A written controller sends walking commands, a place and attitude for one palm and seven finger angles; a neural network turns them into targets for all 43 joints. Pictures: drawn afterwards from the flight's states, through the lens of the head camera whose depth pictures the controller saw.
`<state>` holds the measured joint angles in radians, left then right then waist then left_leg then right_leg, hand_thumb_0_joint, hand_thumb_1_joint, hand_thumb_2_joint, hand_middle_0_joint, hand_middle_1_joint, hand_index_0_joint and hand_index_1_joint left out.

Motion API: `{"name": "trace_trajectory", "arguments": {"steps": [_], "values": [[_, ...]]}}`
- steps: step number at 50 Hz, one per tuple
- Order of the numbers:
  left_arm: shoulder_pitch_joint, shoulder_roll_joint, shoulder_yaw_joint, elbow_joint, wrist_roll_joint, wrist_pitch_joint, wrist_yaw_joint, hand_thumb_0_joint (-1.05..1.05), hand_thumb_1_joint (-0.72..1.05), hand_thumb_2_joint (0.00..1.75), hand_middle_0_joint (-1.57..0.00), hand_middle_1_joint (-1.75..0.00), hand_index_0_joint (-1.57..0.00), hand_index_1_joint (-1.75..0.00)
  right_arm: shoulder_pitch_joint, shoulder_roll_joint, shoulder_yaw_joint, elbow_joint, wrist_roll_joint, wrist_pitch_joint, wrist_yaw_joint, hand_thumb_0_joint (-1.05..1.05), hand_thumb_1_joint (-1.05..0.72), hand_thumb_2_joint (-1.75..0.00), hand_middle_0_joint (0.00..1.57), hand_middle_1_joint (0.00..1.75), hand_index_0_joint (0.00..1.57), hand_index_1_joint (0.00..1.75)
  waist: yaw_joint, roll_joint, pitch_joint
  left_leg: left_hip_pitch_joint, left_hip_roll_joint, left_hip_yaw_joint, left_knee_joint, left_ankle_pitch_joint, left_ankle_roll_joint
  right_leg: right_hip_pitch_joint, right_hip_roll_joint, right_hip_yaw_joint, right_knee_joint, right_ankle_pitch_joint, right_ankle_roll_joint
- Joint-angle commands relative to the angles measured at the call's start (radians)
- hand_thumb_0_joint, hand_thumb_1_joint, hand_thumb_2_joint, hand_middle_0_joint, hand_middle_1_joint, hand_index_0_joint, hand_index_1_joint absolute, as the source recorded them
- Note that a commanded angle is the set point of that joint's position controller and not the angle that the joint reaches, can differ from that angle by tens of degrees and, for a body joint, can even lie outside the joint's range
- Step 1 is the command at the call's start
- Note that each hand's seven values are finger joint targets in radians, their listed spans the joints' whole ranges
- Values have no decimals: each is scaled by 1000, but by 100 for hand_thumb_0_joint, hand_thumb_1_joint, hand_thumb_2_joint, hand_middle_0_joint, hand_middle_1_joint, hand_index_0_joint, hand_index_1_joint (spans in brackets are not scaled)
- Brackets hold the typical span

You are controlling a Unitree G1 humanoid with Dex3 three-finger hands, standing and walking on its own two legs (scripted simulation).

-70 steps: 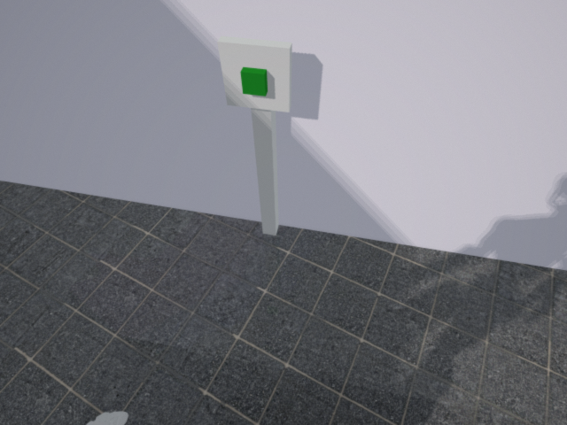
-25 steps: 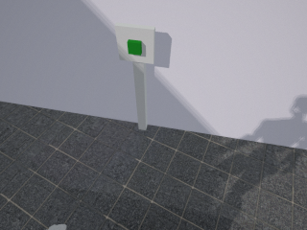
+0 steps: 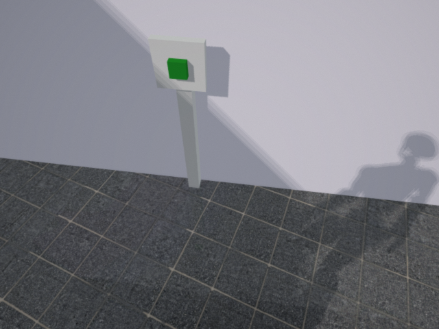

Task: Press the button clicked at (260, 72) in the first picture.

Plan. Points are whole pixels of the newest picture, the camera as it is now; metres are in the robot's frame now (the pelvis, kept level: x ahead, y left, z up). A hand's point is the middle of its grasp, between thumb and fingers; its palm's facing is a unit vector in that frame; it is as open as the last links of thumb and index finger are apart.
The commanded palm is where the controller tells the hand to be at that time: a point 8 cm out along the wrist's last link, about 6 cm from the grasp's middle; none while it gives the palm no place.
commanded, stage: take the last steps up to it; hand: left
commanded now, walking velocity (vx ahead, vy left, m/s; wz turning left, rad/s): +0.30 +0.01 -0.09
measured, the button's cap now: (178, 68) +0.88 +0.18 -0.01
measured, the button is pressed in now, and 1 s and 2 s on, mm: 0 0 0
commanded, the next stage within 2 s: come to a stop and stand still in 1.04 s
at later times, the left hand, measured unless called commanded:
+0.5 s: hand out of the picture +0.06 +0.20 -0.18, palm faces -0.01 -0.99 -0.15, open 7.4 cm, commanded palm none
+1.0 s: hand (155, 253) +0.31 +0.18 -0.19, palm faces -0.05 -0.98 -0.17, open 7.3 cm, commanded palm none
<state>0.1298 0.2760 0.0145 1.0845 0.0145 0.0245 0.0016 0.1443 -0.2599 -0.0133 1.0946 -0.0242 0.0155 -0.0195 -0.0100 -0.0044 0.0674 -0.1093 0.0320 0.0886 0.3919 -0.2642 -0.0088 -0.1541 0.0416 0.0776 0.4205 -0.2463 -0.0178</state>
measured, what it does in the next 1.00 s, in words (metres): walks ahead: right foot, then left foot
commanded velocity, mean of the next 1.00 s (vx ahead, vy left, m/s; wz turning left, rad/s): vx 0.27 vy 0.01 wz -0.05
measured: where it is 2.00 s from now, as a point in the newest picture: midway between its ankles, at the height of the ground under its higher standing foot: (225, 303)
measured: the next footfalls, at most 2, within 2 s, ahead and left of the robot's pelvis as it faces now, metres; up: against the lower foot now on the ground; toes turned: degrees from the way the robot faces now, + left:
right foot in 0.66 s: +0.24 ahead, -0.14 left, +0.00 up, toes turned -9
left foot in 0.88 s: +0.28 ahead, +0.13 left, +0.00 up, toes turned +5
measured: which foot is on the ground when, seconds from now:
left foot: down 0.00-0.66, up 0.68-0.86, down 0.88-1.00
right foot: down 0.00-0.36, up 0.38-0.64, down 0.66-0.88, up 0.90-1.00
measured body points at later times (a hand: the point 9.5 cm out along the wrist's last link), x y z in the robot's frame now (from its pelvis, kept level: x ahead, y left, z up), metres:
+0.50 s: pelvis +0.09 +0.02 +0.00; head +0.12 +0.03 +0.44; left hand +0.06 +0.25 -0.17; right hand +0.07 -0.21 -0.15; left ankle +0.07 +0.13 -0.74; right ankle +0.06 -0.10 -0.69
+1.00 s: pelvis +0.25 -0.01 -0.01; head +0.29 +0.01 +0.44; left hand +0.32 +0.23 -0.17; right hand +0.24 -0.23 -0.16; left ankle +0.24 +0.12 -0.74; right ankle +0.22 -0.12 -0.70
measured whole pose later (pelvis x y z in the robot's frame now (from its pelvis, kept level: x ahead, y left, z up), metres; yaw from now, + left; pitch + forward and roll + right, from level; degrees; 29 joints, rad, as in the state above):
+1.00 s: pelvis +0.25 -0.01 -0.01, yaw -3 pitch +0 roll -1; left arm 0.17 0.21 0.07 1.08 0.02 0.00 -0.01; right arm 0.28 -0.13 -0.04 1.04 -0.05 -0.07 -0.02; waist -0.04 -0.03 0.09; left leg -0.24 0.09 0.12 0.56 -0.31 -0.02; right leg -0.40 -0.05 -0.09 0.91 -0.50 -0.01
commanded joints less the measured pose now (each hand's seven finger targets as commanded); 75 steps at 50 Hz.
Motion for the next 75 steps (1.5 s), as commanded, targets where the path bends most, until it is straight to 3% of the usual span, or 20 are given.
{"name": "trace_trajectory", "arguments": {"steps": [1,11,15,17,19,24,30,33,35,37,42,44,48,52,54,56,61,68,72,75], "values": [[28,113,35,-55,9,-14,-4,0,90,90,-20,-30,-20,-30,52,-138,-33,-26,-9,-12,8,0,-90,-90,20,30,20,30,6,59,52,-52,136,-151,-127,-280,50,-143,-66,51,-11,-240,-34],[332,107,82,30,11,-64,31,0,90,90,-20,-30,-20,-30,21,-10,-47,-69,14,-52,-4,0,-90,-90,20,30,20,30,81,-154,15,-479,42,-66,463,-354,0,300,-363,364,-74,521,-271],[228,69,78,8,-1,-65,17,0,90,90,-20,-30,-20,-30,138,52,-42,-39,9,-55,7,0,-90,-90,20,30,20,30,-21,-87,7,-57,10,13,90,-34,-3,-49,-225,175,-48,191,-151],[185,-28,61,-38,-7,-59,-1,0,90,90,-20,-30,-20,-30,384,-82,-73,42,-17,-68,-12,0,-90,-90,20,30,20,30,-106,314,-13,268,277,-343,-100,-127,113,-439,-15,-26,370,-142,-39],[88,-28,63,-88,9,-63,3,0,90,90,-20,-30,-20,-30,409,-103,-78,27,-18,-54,-9,0,-90,-90,20,30,20,30,-112,182,66,72,470,-536,-245,-310,253,-528,-76,-57,705,-321,-29],[87,-85,49,-80,9,-51,-30,0,90,90,-20,-30,-20,-30,275,-34,-51,0,-14,-77,-12,0,-90,-90,20,30,20,30,-23,162,41,-19,274,-169,-199,51,164,-373,-145,-139,437,-123,5],[116,-48,68,-66,11,-46,-29,0,90,90,-20,-30,-20,-30,247,-31,-56,6,-12,-54,-4,0,-90,-90,20,30,20,30,27,110,44,-217,207,-79,-112,-186,99,-48,-74,-225,170,-30,6],[347,132,110,2,13,-62,-7,0,90,90,-20,-30,-20,-30,217,72,-36,-42,6,-50,11,0,-90,-90,20,30,20,30,129,-307,-19,-518,-9,97,442,-335,5,238,-417,293,-187,-306,-157],[297,129,109,-20,8,-60,15,0,90,90,-20,-30,-20,-30,140,40,-45,-79,7,-46,18,0,-90,-90,20,30,20,30,103,-241,-20,-539,76,-52,729,-347,15,118,-485,408,-293,-464,-239],[171,54,90,-61,18,-68,24,0,90,90,-20,-30,-20,-30,124,46,-49,-73,1,-47,21,0,-90,-90,20,30,20,30,43,-192,10,-475,139,-112,643,-275,9,-7,-437,213,-223,-196,-198],[83,31,88,-66,1,-69,-1,0,90,90,-20,-30,-20,-30,312,92,-32,8,-10,-58,22,0,-90,-90,20,30,20,30,-47,41,-32,20,33,77,60,49,-31,-225,-228,-87,-21,-121,-82],[20,-60,64,-120,0,-60,-10,0,90,90,-20,-30,-20,-30,435,-67,-66,23,-27,-68,4,0,-90,-90,20,30,20,30,-104,397,-27,114,363,-381,-149,31,131,-449,-68,-237,402,-275,15],[-109,-51,55,-147,1,-75,-18,0,90,90,-20,-30,-20,-30,380,-58,-56,0,-27,-75,-12,0,-90,-90,20,30,20,30,-82,202,-19,143,348,-268,-39,625,185,-499,-139,-125,531,-280,15],[80,-48,60,-75,4,-69,-30,0,90,90,-20,-30,-20,-30,236,-59,-53,-30,-8,-62,-12,0,-90,-90,20,30,20,30,17,127,-105,-46,185,-49,85,370,65,-45,-57,-243,101,23,14],[251,99,95,-20,10,-75,-11,0,90,90,-20,-30,-20,-30,191,25,-40,-71,11,-58,4,0,-90,-90,20,30,20,30,93,-262,-104,-396,23,76,357,-151,-23,240,-344,132,-107,72,-84],[252,157,99,-25,12,-62,3,0,90,90,-20,-30,-20,-30,121,32,-44,-100,11,-39,14,0,-90,-90,20,30,20,30,101,-215,-25,-439,58,-16,592,-413,-14,91,-495,282,-200,-53,-228],[87,35,70,-52,4,-65,30,0,90,90,-20,-30,-20,-30,220,91,-26,-15,11,-29,1,0,-90,-90,20,30,20,30,-27,-108,-80,-119,34,5,103,39,-46,6,-283,-73,45,643,-95],[80,6,56,-74,-7,-11,33,0,90,90,-20,-30,-20,-30,192,-67,-64,-37,9,-13,-31,0,-90,-90,20,30,20,30,-26,250,-96,139,274,-105,45,1220,95,-163,-100,-181,286,-110,42],[130,10,69,-84,1,-11,28,0,90,90,-20,-30,-20,-30,117,-107,-86,-78,4,5,-31,0,-90,-90,20,30,20,30,9,159,-141,152,249,-75,149,1030,106,-118,-87,-148,143,8,17],[169,105,83,-82,13,-24,33,0,90,90,-20,-30,-20,-30,67,-15,-75,-134,20,28,-11,0,-90,-90,20,30,20,30,32,-211,-87,-199,-13,13,423,-205,-27,50,-393,81,-38,933,-135]]}}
